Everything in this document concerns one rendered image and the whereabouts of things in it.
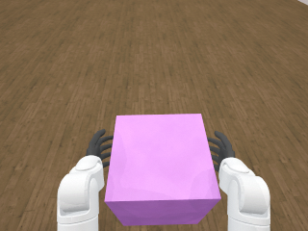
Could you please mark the right robot hand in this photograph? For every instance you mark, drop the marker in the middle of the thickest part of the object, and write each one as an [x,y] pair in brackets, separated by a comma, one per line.
[224,151]

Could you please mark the robot left forearm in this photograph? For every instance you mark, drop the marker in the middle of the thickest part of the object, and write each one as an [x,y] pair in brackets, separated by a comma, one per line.
[78,196]

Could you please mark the carton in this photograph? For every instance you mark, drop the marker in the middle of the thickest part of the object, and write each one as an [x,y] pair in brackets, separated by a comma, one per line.
[161,170]

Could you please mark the left robot hand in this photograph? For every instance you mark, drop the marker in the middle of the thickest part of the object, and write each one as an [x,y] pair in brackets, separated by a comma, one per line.
[95,149]

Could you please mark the robot right forearm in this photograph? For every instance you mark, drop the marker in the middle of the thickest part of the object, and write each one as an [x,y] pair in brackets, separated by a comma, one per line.
[248,197]

